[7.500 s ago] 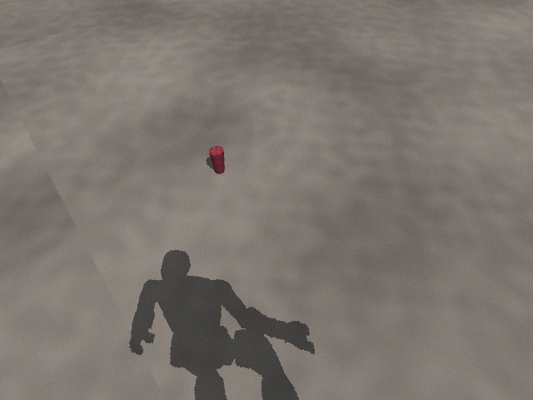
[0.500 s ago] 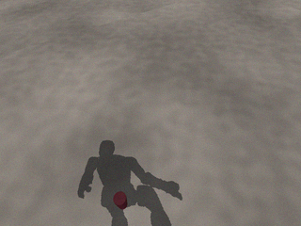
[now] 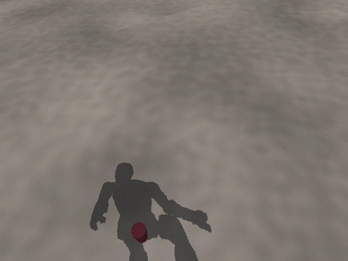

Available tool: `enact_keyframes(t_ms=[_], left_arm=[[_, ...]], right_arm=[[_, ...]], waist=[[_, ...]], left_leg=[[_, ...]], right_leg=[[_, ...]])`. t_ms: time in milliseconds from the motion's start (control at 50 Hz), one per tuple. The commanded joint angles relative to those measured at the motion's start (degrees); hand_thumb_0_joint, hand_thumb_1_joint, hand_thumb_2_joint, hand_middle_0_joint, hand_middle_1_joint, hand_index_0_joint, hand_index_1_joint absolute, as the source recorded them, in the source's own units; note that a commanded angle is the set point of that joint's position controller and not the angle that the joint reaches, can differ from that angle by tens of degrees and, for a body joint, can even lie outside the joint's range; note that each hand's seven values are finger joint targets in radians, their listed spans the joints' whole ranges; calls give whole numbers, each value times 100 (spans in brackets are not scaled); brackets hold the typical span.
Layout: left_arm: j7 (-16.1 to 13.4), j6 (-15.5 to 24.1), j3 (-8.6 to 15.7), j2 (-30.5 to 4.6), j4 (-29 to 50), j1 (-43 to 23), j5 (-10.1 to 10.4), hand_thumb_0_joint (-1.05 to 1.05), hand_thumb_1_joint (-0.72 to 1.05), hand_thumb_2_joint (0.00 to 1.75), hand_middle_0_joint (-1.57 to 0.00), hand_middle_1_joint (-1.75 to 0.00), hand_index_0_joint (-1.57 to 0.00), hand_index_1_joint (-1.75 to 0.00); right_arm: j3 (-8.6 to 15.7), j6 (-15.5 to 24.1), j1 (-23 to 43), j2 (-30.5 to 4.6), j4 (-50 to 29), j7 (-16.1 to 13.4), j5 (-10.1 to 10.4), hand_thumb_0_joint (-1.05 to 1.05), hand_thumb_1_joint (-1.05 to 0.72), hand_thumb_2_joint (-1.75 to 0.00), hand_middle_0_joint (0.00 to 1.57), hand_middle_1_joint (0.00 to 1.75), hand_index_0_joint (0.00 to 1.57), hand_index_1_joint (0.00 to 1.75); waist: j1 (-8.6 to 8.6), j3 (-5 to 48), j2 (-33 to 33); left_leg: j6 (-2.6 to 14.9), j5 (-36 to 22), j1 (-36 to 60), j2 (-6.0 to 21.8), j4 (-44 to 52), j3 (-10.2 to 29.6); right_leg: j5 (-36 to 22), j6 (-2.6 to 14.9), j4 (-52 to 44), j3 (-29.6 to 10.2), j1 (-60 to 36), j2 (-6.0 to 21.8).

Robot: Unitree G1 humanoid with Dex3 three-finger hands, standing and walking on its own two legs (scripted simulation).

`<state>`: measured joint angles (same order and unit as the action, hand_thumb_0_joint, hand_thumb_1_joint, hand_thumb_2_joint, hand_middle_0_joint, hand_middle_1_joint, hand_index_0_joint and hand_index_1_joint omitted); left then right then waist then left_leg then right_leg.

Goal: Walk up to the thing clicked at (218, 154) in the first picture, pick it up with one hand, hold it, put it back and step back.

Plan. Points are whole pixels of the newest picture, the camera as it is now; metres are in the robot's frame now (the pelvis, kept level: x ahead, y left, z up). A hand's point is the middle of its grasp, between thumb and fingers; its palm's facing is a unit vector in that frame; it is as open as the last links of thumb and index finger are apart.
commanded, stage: stand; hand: left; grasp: from the side
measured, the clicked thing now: (140, 234) +0.37 +0.22 -0.71
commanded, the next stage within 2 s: go down in 0.44 s
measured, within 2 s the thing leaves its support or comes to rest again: neither
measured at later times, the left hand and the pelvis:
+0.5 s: hand out of the picture +0.07 +0.25 -0.16, palm faces -0.04 -0.94 -0.35, open 7.4 cm; pelvis +0.00 +0.00 +0.00, yaw +0 degrees
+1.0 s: hand out of the picture +0.14 +0.28 -0.18, palm faces +0.03 -0.94 -0.34, open 15.0 cm; pelvis +0.00 +0.01 -0.04, yaw +2 degrees
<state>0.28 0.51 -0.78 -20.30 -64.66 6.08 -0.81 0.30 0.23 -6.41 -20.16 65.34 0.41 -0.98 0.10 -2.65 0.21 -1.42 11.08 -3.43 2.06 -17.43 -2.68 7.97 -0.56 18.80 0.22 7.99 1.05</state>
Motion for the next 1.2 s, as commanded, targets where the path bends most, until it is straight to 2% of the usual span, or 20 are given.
enact_keyframes(t_ms=[0, 120, 260, 520, 540, 560, 580, 600, 620, 640, 680, 720, 760, 820, 880, 920, 980, 1060, 1100, 1180], left_arm=[[-76, 137, 261, -1247, 353, -238, 21, 0, 90, 90, -20, -30, -20, -30], [-67, 127, 265, -1242, 358, -249, 23, 0, 90, 90, -20, -30, -20, -30], [-65, 150, 274, -1263, 373, -226, 29, 0, 90, 90, -20, -30, -20, -30], [-70, 124, 266, -1245, 357, -196, 30, 0, 82, 82, -16, -22, -14, -22], [-149, 649, 276, -129, 2368, -2207, 315, 0, 74, 74, -8, -15, -6, -14], [-202, 597, 461, -581, 1968, -2709, 288, 0, 66, 66, -2, -7, -2, -6], [-245, 318, 851, -1132, 674, -1475, 165, 0, 58, 58, -1, -4, -1, -4], [-161, 247, 907, -1104, 449, -1128, 118, 0, 50, 50, -1, -6, -2, -5], [-103, 252, 940, -1208, 686, -1508, -7, 0, 42, 42, -1, -6, -1, -5], [-71, 315, 1196, -1595, 918, -1736, -92, 0, 34, 34, -1, -9, -1, -8], [92, 185, 1364, -1469, 407, -762, -350, 0, 24, 23, -2, -9, -2, -8], [180, 100, 1487, -1351, 648, -354, -426, 0, 13, 24, -3, -13, -4, -12], [182, -39, 1531, -1373, 1154, -516, -440, 0, 1, 22, -5, -17, -6, -15], [225, -294, 1437, -1177, 1482, -661, -435, 0, -15, 29, -7, -29, -8, -27], [296, -451, 1367, -1011, 1964, -427, -392, 0, -33, 10, -6, -9, -6, -9], [354, -495, 1304, -892, 2326, -433, -336, 0, -40, 18, -8, -21, -8, -21], [353, -444, 1470, -987, 2812, -318, -322, 0, -51, 31, -8, -37, -9, -36], [338, -479, 1528, -1037, 3642, 129, -344, 0, -51, 15, -7, -18, -7, -19], [298, -606, 1641, -1119, 3972, 411, -353, 0, -50, 29, -9, -34, -9, -34], [298, -912, 1580, -1063, 4516, 887, -333, 0, -52, 28, -9, -34, -9, -33]], right_arm=[[246, 122, 211, -1193, -362, -55, 31, 0, -90, -90, 20, 30, 20, 30], [244, 108, 156, -1193, -351, -44, 17, 0, -90, -90, 20, 30, 20, 30], [245, 132, 135, -1190, -375, -44, 22, 0, -90, -90, 20, 30, 20, 30], [236, 124, 100, -1196, -356, -61, 26, 0, -98, -94, 21, 31, 21, 31], [-65, 442, 50, -206, -2025, -176, 425, 0, -101, -93, 20, 30, 20, 30], [-22, 463, -229, -397, -1726, -245, 440, 0, -102, -93, 20, 30, 20, 30], [44, 417, -376, -579, -1621, -271, 426, 0, -102, -94, 20, 30, 20, 30], [130, 366, -380, -570, -1775, -262, 418, 0, -100, -93, 20, 30, 20, 30], [214, 392, -467, -561, -1896, -288, 355, 0, -100, -93, 20, 30, 20, 30], [295, 439, -588, -575, -1952, -330, 327, 0, -99, -92, 20, 30, 20, 30], [392, 487, -765, -521, -2137, -282, 212, 0, -98, -92, 20, 30, 20, 30], [457, 519, -785, -455, -2392, -246, 189, 0, -96, -91, 20, 30, 20, 30], [457, 541, -672, -416, -2646, -260, 200, 0, -96, -91, 20, 30, 20, 30], [446, 583, -556, -386, -2924, -250, 219, 0, -96, -91, 20, 30, 20, 30], [476, 670, -572, -372, -3150, -269, 231, 0, -92, -90, 20, 30, 20, 30], [490, 753, -674, -378, -3224, -272, 222, 0, -92, -90, 20, 30, 20, 30], [521, 870, -741, -340, -3350, -285, 195, 0, -93, -90, 20, 30, 20, 30], [523, 982, -707, -316, -3585, -355, 182, 0, -89, -89, 20, 30, 20, 30], [521, 1006, -712, -320, -3652, -384, 178, 0, -91, -90, 20, 30, 20, 30], [484, 1041, -685, -327, -3784, -427, 187, 0, -89, -89, 20, 30, 20, 30]], waist=[[13, 368, -22], [9, 208, -70], [20, 451, -6], [15, 325, -36], [641, -138, 50], [456, 128, -305], [297, -18, -301], [152, 42, -208], [163, 471, -277], [114, 898, -172], [1, 1393, -37], [-202, 1681, 32], [-196, 1790, 295], [-26, 1362, 121], [57, 1444, 119], [154, 1499, 71], [159, 1777, 50], [161, 2030, 324], [88, 2117, 470], [118, 2093, 569]], left_leg=[[219, -397, -118, 639, 341, 494], [218, -46, -242, 589, 355, 485], [226, -458, -122, 619, 326, 503], [194, -448, -161, 612, 330, 508], [245, 224, -1097, -235, -182, -121], [275, 273, -1025, -220, -274, -85], [278, 436, -1218, -277, -338, -111], [256, 304, -1423, -262, -569, -125], [269, 141, -1423, -271, -723, -90], [253, -46, -1399, -260, -850, -52], [221, -349, -1758, -318, -1271, 13], [189, -538, -1920, -361, -1486, 13], [154, -450, -1956, -369, -1513, 26], [150, -138, -2306, -292, -1723, 108], [149, 36, -2446, -229, -1970, 158], [141, -1, -2589, -183, -2195, 209], [140, -74, -2891, -161, -2610, 268], [96, -185, -2958, -126, -2911, 293], [65, -321, -2972, -102, -2974, 371], [41, -478, -3071, -68, -3128, 444]], right_leg=[[-573, 174, -283, -568, -96, 660], [-31, 154, -410, -601, 61, 629], [-617, 184, -263, -585, -146, 666], [-503, 189, -269, -554, -60, 633], [120, 66, -10, 21, 1005, -57], [346, 38, 12, 80, 674, -57], [662, 90, 35, 126, 684, -85], [600, 106, 223, 135, 833, -87], [436, 101, 390, 134, 810, -73], [128, 85, 583, 102, 694, -47], [-211, 109, 1043, 109, 667, -12], [-367, 124, 1252, 100, 592, -25], [-247, 145, 1305, 95, 704, -35], [134, 145, 1471, 158, 1280, -82], [387, 160, 1738, 201, 1695, -124], [340, 147, 2010, 247, 1932, -143], [275, 143, 2437, 259, 2199, -125], [271, 160, 2828, 232, 2513, -104], [228, 176, 2947, 251, 2566, -95], [204, 169, 3142, 276, 2722, -103]])
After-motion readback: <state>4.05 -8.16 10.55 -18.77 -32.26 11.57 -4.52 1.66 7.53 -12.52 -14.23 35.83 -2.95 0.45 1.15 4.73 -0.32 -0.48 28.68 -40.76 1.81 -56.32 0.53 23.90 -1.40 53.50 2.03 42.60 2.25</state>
